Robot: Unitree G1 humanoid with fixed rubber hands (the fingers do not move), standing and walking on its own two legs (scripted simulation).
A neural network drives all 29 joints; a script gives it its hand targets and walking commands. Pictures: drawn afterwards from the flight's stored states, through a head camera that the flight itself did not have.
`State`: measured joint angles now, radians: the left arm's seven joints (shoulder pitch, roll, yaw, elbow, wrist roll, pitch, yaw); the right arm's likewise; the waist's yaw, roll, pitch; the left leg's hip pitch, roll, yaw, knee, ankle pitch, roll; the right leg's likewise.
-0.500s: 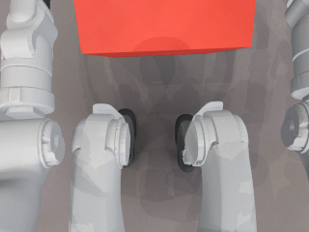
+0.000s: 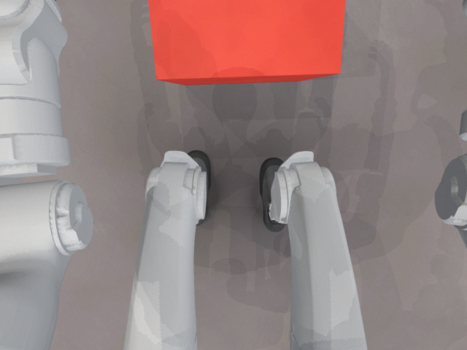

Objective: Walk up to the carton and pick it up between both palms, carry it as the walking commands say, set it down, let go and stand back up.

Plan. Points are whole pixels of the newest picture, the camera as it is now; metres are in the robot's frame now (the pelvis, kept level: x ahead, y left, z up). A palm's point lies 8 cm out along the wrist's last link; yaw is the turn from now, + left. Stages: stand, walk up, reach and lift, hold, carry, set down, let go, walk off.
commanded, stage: set down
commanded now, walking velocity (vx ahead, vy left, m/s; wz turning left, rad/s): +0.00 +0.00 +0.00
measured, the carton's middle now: (242, 6) +0.57 -0.01 -0.38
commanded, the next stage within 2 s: let go in 0.58 s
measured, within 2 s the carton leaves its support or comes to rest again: neither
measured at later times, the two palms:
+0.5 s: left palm out of the picture +0.54 +0.23 +0.01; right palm out of the picture +0.57 -0.25 +0.03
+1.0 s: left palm out of the picture +0.48 +0.23 +0.08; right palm out of the picture +0.49 -0.25 +0.09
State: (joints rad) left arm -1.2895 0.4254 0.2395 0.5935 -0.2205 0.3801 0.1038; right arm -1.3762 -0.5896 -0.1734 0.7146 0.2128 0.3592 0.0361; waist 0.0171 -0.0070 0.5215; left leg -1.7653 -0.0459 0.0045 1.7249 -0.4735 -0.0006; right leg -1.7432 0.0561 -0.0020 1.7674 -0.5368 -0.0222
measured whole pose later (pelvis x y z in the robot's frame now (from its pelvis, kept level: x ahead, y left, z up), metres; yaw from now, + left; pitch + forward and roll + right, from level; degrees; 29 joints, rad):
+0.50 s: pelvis +0.02 +0.00 +0.14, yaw +0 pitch +27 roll +1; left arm -1.20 0.40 0.24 0.59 -0.19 0.36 0.08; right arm -1.30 -0.59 -0.20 0.76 0.19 0.33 0.08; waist 0.02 -0.01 0.49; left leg -1.33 -0.05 -0.02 1.17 -0.32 0.01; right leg -1.32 0.06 0.02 1.21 -0.37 -0.02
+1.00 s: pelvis +0.11 +0.01 +0.20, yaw -1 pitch +38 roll +0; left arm -0.52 0.24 0.21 0.59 0.00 0.12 -0.04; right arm -0.59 -0.31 -0.23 0.65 -0.02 0.11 0.07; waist 0.00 0.00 -0.05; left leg -1.18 -0.05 -0.02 0.80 -0.27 0.02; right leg -1.15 0.05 0.06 0.80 -0.31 0.00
